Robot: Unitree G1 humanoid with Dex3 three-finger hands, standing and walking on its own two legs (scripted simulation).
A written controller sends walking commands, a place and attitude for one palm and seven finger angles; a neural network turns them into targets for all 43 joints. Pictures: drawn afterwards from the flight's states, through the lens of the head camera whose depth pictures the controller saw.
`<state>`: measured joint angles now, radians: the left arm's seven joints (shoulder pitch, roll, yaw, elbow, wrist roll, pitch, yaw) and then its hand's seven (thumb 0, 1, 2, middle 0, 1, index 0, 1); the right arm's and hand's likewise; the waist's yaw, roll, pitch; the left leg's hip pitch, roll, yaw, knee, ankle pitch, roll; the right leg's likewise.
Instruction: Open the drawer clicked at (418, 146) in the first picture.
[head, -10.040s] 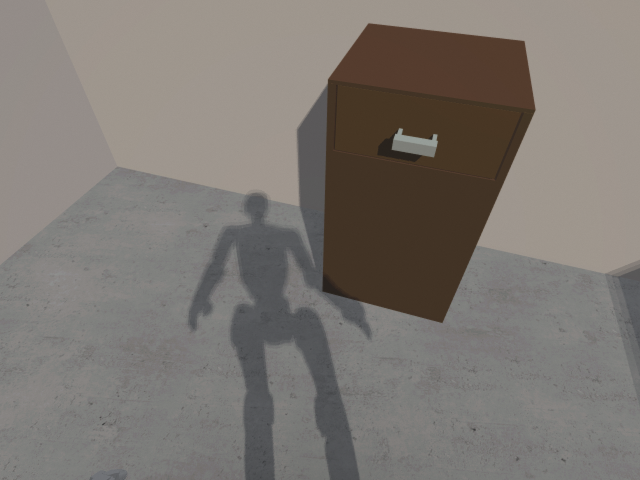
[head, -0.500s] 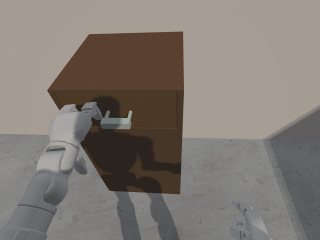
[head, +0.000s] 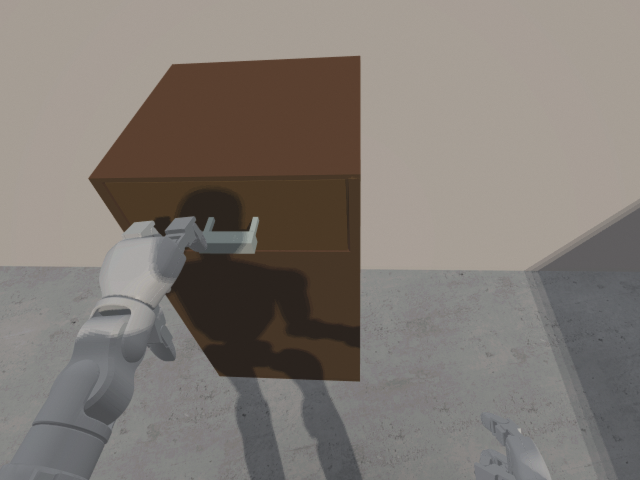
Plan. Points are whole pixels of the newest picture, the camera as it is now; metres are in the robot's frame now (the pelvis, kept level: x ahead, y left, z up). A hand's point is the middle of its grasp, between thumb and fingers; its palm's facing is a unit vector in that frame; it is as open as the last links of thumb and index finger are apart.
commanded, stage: move the hooked fingers above the handle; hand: left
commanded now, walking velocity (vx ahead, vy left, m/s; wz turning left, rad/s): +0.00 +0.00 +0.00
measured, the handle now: (229, 232) +0.51 +0.24 -0.02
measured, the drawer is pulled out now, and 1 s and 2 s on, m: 0.00 0.00 0.00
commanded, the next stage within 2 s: none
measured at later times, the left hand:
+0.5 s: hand (198, 260) +0.38 +0.23 +0.06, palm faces -0.06 -0.05 -1.00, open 13.8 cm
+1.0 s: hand (210, 243) +0.42 +0.23 +0.05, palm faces -0.02 -0.04 -1.00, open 13.8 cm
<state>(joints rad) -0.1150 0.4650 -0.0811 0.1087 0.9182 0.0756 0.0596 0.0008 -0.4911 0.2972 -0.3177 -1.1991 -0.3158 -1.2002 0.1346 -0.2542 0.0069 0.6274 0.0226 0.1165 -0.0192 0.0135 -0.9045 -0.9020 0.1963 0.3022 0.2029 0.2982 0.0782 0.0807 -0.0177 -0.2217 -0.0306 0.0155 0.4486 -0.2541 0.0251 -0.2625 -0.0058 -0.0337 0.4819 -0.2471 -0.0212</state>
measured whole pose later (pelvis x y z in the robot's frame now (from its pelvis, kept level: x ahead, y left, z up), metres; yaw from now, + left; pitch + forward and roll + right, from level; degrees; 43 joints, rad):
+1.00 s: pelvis +0.02 +0.00 -0.01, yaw -1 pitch +10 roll +0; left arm -0.48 0.46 -0.07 0.60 1.01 -0.06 0.15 0.00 -0.49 0.30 -0.32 -1.20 -0.32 -1.20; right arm 0.24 -0.25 -0.04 0.64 0.03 0.13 -0.04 0.01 -0.90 -0.90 0.20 0.30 0.20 0.30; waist 0.01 0.05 -0.09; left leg -0.43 -0.02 0.03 0.59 -0.34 0.02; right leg -0.46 0.00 -0.03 0.61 -0.32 -0.02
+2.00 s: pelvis +0.01 +0.00 -0.02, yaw -1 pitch +14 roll +0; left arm -0.70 0.50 -0.02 0.90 1.06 -0.11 0.27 0.00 -0.49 0.30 -0.32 -1.20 -0.32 -1.20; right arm 0.30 -0.27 -0.05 0.68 0.02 0.13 -0.04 0.01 -0.90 -0.90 0.20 0.30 0.20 0.30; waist -0.06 0.03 -0.12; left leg -0.55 -0.01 0.03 0.66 -0.34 0.03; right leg -0.58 0.01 -0.02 0.65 -0.30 -0.02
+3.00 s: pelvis +0.01 +0.00 -0.02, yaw -1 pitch +14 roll +0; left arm -0.70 0.52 -0.01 0.91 1.08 -0.09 0.29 0.00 -0.49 0.30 -0.32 -1.20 -0.32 -1.20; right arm 0.31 -0.26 -0.05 0.68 0.01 0.12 -0.04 0.01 -0.90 -0.90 0.20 0.30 0.20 0.30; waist -0.05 0.04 -0.11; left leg -0.57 -0.01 0.03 0.67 -0.35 0.03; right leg -0.59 0.01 -0.02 0.66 -0.31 -0.02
